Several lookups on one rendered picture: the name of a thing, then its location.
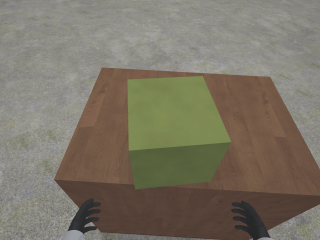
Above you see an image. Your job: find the robot left hand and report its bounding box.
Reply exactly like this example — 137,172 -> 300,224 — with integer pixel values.
68,198 -> 101,234

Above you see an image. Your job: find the carton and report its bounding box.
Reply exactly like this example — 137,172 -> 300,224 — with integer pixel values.
127,76 -> 231,190

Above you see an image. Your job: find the pedestal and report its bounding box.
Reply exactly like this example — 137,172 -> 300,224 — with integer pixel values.
54,67 -> 320,240

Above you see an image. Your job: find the robot left forearm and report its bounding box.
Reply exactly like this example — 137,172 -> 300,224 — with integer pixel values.
59,230 -> 84,240

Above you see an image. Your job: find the robot right hand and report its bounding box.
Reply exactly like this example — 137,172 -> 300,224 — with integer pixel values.
231,200 -> 271,240

